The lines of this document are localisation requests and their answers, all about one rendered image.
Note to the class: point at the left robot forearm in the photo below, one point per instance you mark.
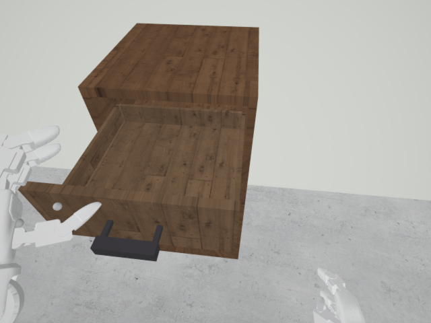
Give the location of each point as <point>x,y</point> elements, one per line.
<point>11,293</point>

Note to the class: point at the cabinet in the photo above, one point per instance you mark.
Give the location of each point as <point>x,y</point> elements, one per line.
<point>183,66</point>

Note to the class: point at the handle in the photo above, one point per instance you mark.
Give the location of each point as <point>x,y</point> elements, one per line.
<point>126,248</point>

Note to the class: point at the drawer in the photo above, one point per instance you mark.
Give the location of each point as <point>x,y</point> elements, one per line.
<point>155,165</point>

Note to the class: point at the robot right hand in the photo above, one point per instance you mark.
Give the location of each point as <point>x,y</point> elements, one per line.
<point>344,306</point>

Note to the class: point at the robot left hand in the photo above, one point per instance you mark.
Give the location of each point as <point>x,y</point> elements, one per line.
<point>17,156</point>

